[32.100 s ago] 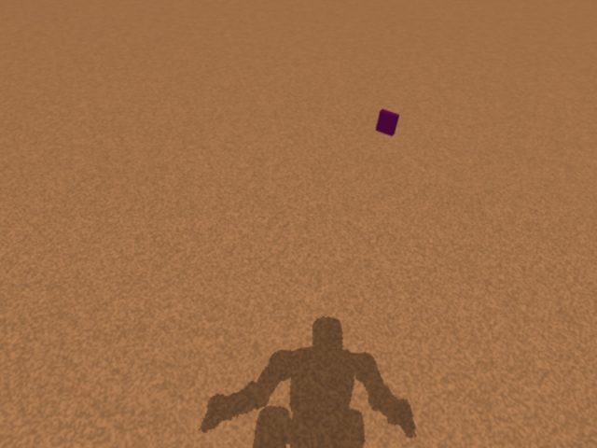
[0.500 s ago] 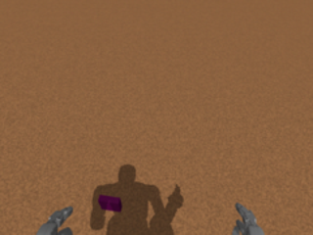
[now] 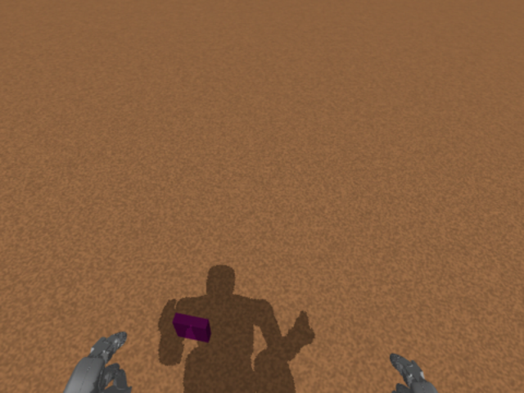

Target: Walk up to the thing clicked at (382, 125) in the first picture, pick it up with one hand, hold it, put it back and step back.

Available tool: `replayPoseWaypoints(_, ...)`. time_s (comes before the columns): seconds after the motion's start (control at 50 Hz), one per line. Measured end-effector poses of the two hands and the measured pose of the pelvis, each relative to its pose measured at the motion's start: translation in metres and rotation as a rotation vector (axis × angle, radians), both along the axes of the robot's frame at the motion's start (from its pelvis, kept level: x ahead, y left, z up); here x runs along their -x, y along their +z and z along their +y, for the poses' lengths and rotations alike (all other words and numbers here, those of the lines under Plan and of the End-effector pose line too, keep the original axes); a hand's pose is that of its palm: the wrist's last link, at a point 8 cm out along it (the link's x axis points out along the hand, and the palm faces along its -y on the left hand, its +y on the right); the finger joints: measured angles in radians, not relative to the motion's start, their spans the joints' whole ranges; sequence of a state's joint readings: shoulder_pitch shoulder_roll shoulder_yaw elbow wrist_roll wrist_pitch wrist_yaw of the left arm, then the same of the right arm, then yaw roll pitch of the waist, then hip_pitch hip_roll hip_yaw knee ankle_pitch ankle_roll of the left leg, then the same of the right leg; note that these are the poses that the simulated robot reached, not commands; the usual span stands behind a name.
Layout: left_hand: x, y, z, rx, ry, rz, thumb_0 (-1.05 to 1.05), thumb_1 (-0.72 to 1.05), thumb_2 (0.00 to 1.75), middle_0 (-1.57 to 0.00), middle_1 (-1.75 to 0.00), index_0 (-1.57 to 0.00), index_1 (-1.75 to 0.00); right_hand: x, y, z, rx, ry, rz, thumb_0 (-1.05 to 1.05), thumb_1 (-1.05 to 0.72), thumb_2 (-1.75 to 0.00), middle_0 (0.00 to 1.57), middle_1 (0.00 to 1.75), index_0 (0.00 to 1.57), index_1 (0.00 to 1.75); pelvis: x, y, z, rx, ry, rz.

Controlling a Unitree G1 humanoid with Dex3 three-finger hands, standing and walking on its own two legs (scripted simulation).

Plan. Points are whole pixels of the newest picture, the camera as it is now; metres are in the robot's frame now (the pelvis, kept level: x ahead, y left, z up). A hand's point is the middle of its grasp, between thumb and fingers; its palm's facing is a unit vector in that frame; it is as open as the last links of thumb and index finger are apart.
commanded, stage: stand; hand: left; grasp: from above
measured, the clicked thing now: (192, 328) +0.47 +0.21 -0.66
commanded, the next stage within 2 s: none
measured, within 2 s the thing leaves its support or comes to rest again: neither
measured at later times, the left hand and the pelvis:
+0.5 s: hand out of the picture +0.03 +0.25 -0.12, palm faces +0.05 -0.95 -0.31, open 7.4 cm; pelvis +0.00 +0.02 +0.05, yaw +0 degrees
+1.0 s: hand out of the picture +0.04 +0.24 -0.11, palm faces +0.04 -0.94 -0.33, open 7.4 cm; pelvis +0.00 +0.00 +0.06, yaw +1 degrees
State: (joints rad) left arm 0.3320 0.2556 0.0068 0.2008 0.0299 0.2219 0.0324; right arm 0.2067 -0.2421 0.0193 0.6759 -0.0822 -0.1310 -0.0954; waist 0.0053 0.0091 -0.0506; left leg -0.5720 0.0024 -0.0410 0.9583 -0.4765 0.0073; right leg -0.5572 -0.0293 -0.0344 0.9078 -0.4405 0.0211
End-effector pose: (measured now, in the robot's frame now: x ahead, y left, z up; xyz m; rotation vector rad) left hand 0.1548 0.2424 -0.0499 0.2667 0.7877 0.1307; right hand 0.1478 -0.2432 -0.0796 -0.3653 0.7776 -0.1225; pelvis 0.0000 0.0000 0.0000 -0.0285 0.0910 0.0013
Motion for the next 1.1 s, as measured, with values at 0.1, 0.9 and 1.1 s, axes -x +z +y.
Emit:
replayPoseWaypoints(0.1,0.022,-0.018,0.023,-0.040,0.041,0.100,0.01,0.91,0.89,-0.20,-0.31,-0.20,-0.30,0.021,-0.004,-0.016,-0.020,-0.022,0.165,0.01,-0.90,-0.90,0.21,0.30,0.20,0.30,0.003,0.012,0.001,-0.022,0.002,-0.055)
replayPoseWaypoints(0.9,0.133,-0.020,0.046,-0.040,0.184,0.496,0.01,0.91,0.89,-0.20,-0.30,-0.20,-0.30,0.091,0.006,-0.029,-0.060,-0.170,0.437,0.00,-0.91,-0.90,0.21,0.30,0.20,0.30,0.002,0.057,0.004,-0.031,0.011,-0.163)
replayPoseWaypoints(1.1,0.114,-0.018,0.034,-0.033,0.169,0.473,0.01,0.91,0.89,-0.20,-0.30,-0.20,-0.30,0.086,0.008,-0.043,-0.049,-0.169,0.444,0.00,-0.91,-0.90,0.21,0.30,0.20,0.30,-0.001,0.058,-0.006,-0.029,0.012,-0.160)
